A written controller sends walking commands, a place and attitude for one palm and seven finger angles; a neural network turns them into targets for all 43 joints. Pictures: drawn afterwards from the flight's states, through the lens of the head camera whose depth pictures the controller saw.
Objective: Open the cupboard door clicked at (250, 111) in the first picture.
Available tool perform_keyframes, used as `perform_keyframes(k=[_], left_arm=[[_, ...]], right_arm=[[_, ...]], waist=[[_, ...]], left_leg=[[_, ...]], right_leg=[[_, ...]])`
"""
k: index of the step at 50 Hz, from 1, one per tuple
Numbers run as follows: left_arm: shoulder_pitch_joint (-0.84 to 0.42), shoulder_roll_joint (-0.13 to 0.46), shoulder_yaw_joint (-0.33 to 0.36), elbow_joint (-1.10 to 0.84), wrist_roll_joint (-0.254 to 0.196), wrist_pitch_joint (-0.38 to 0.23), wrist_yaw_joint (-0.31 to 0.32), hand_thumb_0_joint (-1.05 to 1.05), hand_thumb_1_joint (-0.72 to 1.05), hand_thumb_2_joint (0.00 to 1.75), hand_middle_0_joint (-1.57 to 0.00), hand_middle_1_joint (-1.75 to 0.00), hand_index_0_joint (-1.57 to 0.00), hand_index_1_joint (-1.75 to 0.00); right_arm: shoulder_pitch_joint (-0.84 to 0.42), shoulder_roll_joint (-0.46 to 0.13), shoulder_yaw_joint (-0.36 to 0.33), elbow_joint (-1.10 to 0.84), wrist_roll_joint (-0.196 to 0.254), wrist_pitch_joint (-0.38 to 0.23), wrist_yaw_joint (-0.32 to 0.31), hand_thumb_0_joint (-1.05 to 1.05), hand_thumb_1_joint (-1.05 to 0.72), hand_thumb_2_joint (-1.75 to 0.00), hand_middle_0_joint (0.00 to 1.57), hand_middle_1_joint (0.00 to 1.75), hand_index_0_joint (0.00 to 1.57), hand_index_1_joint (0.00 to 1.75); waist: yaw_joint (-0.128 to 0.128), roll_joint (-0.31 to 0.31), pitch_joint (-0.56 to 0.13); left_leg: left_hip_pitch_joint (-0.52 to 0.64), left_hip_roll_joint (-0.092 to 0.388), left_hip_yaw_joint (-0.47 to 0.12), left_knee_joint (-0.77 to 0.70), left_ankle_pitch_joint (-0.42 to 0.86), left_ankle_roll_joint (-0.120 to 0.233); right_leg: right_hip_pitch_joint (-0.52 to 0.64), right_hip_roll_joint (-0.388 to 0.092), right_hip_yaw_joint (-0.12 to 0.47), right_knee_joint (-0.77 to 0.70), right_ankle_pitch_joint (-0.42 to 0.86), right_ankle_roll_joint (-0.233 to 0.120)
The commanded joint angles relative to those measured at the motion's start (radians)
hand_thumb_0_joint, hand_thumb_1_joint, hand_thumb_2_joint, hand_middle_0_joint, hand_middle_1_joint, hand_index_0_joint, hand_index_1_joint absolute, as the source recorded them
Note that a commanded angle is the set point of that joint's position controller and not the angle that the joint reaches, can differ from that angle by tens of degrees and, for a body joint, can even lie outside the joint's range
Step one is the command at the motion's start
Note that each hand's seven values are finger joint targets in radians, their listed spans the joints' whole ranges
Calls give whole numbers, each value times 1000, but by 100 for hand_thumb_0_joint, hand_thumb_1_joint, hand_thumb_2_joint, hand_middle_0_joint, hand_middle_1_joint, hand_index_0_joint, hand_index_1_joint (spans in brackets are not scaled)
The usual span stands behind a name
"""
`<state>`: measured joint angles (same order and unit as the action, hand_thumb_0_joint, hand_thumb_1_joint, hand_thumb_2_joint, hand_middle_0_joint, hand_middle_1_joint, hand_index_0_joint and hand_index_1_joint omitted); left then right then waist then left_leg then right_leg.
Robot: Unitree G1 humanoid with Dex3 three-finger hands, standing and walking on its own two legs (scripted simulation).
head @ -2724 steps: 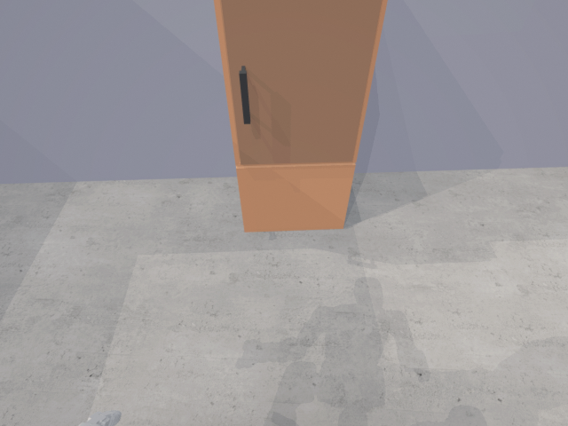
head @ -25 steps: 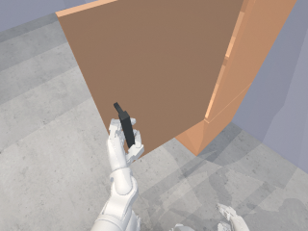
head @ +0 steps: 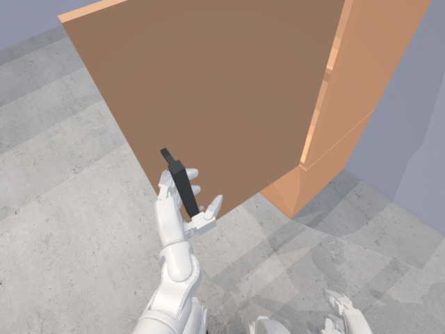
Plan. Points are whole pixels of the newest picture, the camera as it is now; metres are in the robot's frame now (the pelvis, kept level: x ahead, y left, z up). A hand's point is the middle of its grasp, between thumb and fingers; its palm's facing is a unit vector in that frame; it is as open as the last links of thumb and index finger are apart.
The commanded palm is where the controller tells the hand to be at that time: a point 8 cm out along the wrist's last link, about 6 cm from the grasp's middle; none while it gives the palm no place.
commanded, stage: open thumb and fingers to let go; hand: left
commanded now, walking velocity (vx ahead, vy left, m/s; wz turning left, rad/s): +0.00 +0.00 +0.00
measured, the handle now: (180, 185) +0.37 +0.09 +0.05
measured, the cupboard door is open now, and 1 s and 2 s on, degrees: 83 85 84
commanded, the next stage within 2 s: slide the hand sideways off the handle in 0.48 s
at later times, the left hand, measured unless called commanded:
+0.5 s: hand (200, 210) +0.33 +0.05 +0.03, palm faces +0.21 -0.98 -0.03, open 14.6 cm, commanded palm +0.29 +0.10 +0.03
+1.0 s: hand (191, 235) +0.28 +0.06 +0.04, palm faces -0.15 -0.99 +0.04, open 16.2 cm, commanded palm +0.26 +0.13 +0.03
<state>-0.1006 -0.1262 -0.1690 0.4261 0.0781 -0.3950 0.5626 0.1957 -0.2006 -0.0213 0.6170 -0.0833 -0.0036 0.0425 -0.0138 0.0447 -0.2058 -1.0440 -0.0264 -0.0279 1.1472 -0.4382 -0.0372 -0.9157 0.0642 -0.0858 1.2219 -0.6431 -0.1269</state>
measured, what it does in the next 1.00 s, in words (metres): shifts its weight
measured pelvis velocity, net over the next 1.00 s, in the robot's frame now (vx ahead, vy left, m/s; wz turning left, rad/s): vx -0.01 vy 0.06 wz -0.06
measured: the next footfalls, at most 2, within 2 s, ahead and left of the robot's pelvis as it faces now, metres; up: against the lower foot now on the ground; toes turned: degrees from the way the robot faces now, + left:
none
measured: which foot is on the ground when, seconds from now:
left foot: down 0.00-1.00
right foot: down 0.00-1.00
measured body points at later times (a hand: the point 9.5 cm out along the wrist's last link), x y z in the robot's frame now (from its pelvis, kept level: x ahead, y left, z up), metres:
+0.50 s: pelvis +0.00 +0.02 +0.00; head +0.06 +0.00 +0.45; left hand +0.31 +0.10 +0.04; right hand +0.15 -0.20 -0.12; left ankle +0.06 +0.15 -0.64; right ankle -0.03 -0.03 -0.64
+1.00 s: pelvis -0.01 +0.06 -0.01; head +0.05 +0.05 +0.44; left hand +0.28 +0.11 +0.04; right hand +0.13 -0.18 -0.11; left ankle +0.06 +0.15 -0.64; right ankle -0.03 -0.03 -0.64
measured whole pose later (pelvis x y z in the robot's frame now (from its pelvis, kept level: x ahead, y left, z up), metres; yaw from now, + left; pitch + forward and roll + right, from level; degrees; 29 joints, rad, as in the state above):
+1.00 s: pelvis -0.01 +0.06 -0.01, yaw -3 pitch +18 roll -1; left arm 0.00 -0.05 -0.28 0.33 0.04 -0.48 0.22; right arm 0.24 -0.22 -0.01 0.50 -0.03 0.08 0.08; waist -0.02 0.04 -0.20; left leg -1.08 -0.02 0.02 1.23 -0.46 0.05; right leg -0.93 0.06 -0.04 1.25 -0.63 -0.05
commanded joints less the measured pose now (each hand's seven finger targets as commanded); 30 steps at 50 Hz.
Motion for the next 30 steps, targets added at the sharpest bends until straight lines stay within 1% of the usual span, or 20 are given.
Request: perform_keyframes(k=[1, 3, 4, 5, 6, 8, 9, 11, 15, 16, 17, 18, 20, 21, 23, 24, 26, 28, 29, 30], left_arm=[[-228, -56, 5, -193, 10, -60, 15, 0, -36, 36, -31, -122, -31, -122], [-203, -46, 16, -186, 9, -66, 14, 0, -50, 30, -30, -120, -30, -120], [-213, -43, 18, -184, 10, -67, 17, 0, -50, 30, -30, -120, -30, -120], [-208, -44, 17, -192, 14, -68, 18, 0, -50, 30, -30, -120, -30, -120], [-199, -45, 17, -194, 17, -65, 19, 0, -50, 30, -29, -115, -29, -115], [-179, -53, 12, -189, 17, -61, 21, 0, -50, 30, -27, -105, -27, -105], [-192, -54, 9, -193, 19, -61, 23, 0, -50, 30, -27, -100, -27, -100], [-185, -53, 16, -194, 14, -54, 26, 0, -50, 30, -25, -90, -25, -90], [-184, -55, 20, -188, 8, -52, 32, 0, -50, 30, -22, -70, -22, -70], [-180, -51, 24, -196, 7, -50, 35, 0, -50, 30, -21, -65, -21, -65], [-178, -60, 19, -177, 8, -48, 37, 0, -50, 30, -20, -60, -20, -60], [-188, -50, 30, -180, 8, -50, 41, 0, -50, 30, -19, -55, -19, -55], [-211, -54, 29, -172, 9, -49, 48, 0, -50, 30, -18, -45, -18, -45], [-205, -53, 33, -178, 11, -48, 52, 0, -50, 30, -17, -40, -17, -40], [-233, -82, 12, -164, 17, -45, 62, 0, -50, 30, -15, -30, -15, -30], [-222, -87, 14, -160, 14, -43, 63, 0, -50, 30, -15, -30, -15, -30], [-234, -95, 8, -144, 16, -35, 67, 0, -50, 30, -15, -30, -15, -30], [-272, -104, 2, -135, 19, -34, 74, 0, -50, 30, -15, -30, -15, -30], [-282, -107, -1, -145, 17, -33, 76, 0, -50, 30, -15, -30, -15, -30], [-239, 13, -242, -161, 143, -83, -149, 0, -50, 30, -15, -30, -15, -30]], right_arm=[[-23, -76, -22, -128, 4, -50, -12, 0, -90, -90, 20, 30, 20, 30], [-24, -74, -21, -126, 5, -51, -11, 0, -90, -90, 20, 30, 20, 30], [-23, -74, -20, -123, 3, -51, -12, 0, -90, -90, 20, 30, 20, 30], [-20, -73, -21, -124, 4, -51, -11, 0, -90, -90, 20, 30, 20, 30], [-19, -75, -23, -127, 3, -51, -10, 0, -90, -90, 20, 30, 20, 30], [-17, -71, -19, -130, 3, -50, -9, 0, -90, -90, 20, 30, 20, 30], [-16, -71, -20, -127, 3, -49, -9, 0, -90, -90, 20, 30, 20, 30], [-18, -72, -19, -134, 2, -51, -10, 0, -90, -90, 20, 30, 20, 30], [-27, -69, -16, -134, 3, -50, -10, 0, -90, -90, 20, 30, 20, 30], [-26, -71, -16, -140, 1, -51, -11, 0, -90, -90, 20, 30, 20, 30], [-27, -69, -14, -137, 3, -51, -10, 0, -90, -90, 20, 30, 20, 30], [-31, -70, -13, -135, 2, -50, -10, 0, -90, -90, 20, 30, 20, 30], [-35, -69, -11, -134, 2, -51, -10, 0, -90, -90, 20, 30, 20, 30], [-34, -71, -12, -141, 0, -51, -10, 0, -90, -90, 20, 30, 20, 30], [-44, -68, -9, -138, 0, -53, -8, 0, -90, -90, 20, 30, 20, 30], [-43, -68, -9, -140, -1, -55, -7, 0, -90, -90, 20, 30, 20, 30], [-46, -71, -7, -141, -2, -56, -7, 0, -90, -90, 20, 30, 20, 30], [-53, -71, -6, -134, 0, -56, -5, 0, -90, -90, 20, 30, 20, 30], [-54, -71, -6, -135, -1, -57, -4, 0, -90, -90, 20, 30, 20, 30], [22, -121, -12, -134, 11, -32, 5, 0, -90, -90, 20, 30, 20, 30]], waist=[[-38, -193, -279], [-32, -198, -281], [-34, -198, -294], [-31, -178, -300], [-25, -155, -310], [-22, -164, -307], [-30, -169, -304], [-21, -158, -305], [-22, -172, -288], [-10, -151, -300], [-18, -163, -284], [-14, -153, -284], [-23, -151, -272], [-9, -136, -282], [-24, -121, -271], [-21, -138, -275], [-18, -130, -265], [-29, -130, -258], [-26, -118, -270], [-136, -181, -208]], left_leg=[[130, -1, -20, -1, 127, 50], [132, 0, -19, -2, 128, 48], [133, 0, -18, -1, 132, 49], [143, 0, -17, -4, 142, 48], [152, -2, -16, -4, 154, 50], [164, -1, -13, -12, 156, 49], [173, 1, -14, -13, 157, 49], [171, -1, -15, -16, 156, 50], [177, 1, -13, -24, 141, 48], [178, -1, -16, -25, 154, 48], [187, 1, -14, -29, 146, 49], [191, 3, -13, -32, 146, 48], [195, 4, -14, -32, 130, 49], [204, 2, -16, -36, 143, 50], [232, 7, -11, -39, 133, 52], [236, 8, -14, -40, 134, 52], [239, 8, -16, -46, 132, 54], [255, 13, -17, -47, 124, 55], [258, 11, -15, -44, 124, 55], [232, 5, -15, -8, 116, 78]], right_leg=[[230, -133, 247, -294, 654, 170], [234, -135, 250, -295, 659, 172], [241, -137, 255, -293, 676, 175], [239, -134, 247, -287, 684, 170], [235, -128, 234, -278, 683, 163], [229, -125, 221, -277, 682, 162], [221, -124, 218, -278, 681, 162], [224, -118, 211, -277, 666, 157], [209, -114, 207, -287, 626, 156], [215, -108, 195, -275, 623, 148], [196, -106, 185, -279, 605, 147], [188, -103, 183, -277, 589, 145], [165, -100, 180, -283, 547, 145], [163, -88, 156, -267, 527, 132], [116, -81, 135, -268, 483, 129], [113, -77, 130, -266, 474, 129], [97, -67, 113, -261, 433, 117], [66, -63, 103, -260, 396, 117], [65, -62, 105, -259, 394, 117], [37, -71, 150, -244, 489, 157]])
